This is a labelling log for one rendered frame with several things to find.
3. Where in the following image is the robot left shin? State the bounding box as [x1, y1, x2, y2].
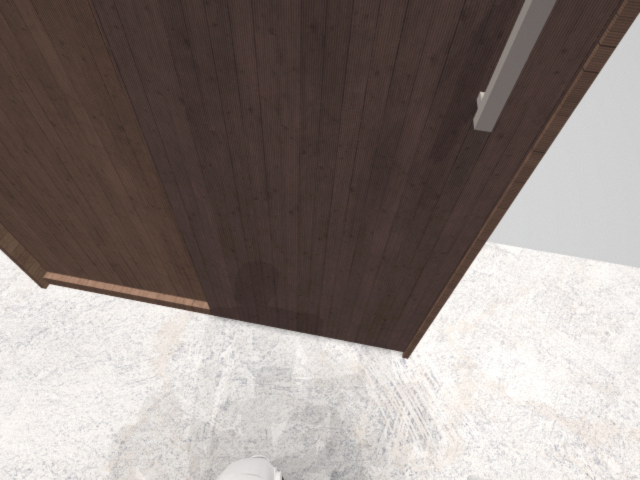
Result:
[250, 455, 270, 463]

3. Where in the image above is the wardrobe door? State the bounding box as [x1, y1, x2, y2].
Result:
[0, 0, 207, 302]
[90, 0, 624, 352]

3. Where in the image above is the handle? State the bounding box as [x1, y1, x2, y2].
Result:
[473, 0, 557, 132]

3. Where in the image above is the robot left thigh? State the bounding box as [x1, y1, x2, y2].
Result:
[216, 458, 282, 480]

